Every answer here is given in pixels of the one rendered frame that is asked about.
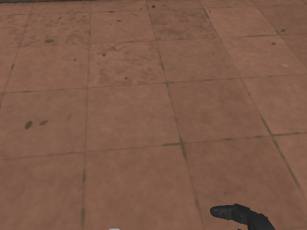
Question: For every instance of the right robot hand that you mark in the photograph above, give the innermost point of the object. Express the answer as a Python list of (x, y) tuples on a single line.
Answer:
[(243, 215)]

